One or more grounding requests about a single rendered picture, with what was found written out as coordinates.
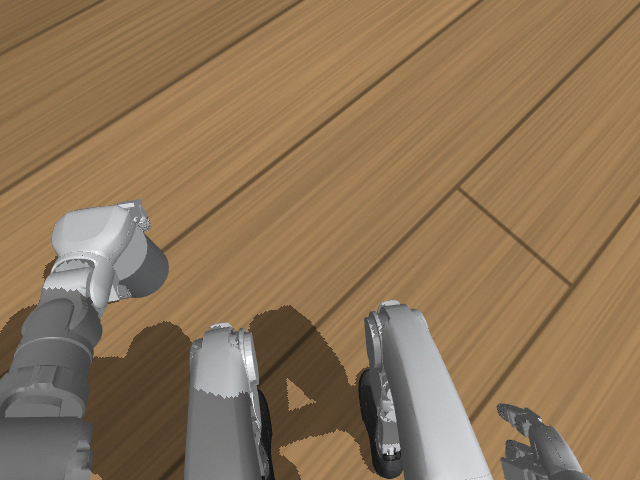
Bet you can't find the left robot arm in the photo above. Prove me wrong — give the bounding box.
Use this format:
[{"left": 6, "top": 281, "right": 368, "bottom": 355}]
[{"left": 0, "top": 252, "right": 115, "bottom": 480}]

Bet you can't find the left robot foot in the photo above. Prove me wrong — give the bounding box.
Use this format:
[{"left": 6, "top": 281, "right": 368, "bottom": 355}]
[{"left": 257, "top": 388, "right": 275, "bottom": 480}]

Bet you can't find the left robot hand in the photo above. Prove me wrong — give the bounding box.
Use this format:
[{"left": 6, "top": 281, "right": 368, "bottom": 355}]
[{"left": 52, "top": 199, "right": 151, "bottom": 302}]

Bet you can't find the mug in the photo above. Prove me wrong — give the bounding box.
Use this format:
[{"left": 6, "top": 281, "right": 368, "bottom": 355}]
[{"left": 113, "top": 226, "right": 169, "bottom": 298}]

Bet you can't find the right robot hand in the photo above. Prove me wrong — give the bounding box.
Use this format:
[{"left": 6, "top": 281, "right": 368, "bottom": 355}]
[{"left": 497, "top": 403, "right": 583, "bottom": 480}]

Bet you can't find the right robot foot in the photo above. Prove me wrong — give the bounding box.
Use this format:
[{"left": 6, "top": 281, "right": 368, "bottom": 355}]
[{"left": 358, "top": 369, "right": 403, "bottom": 479}]

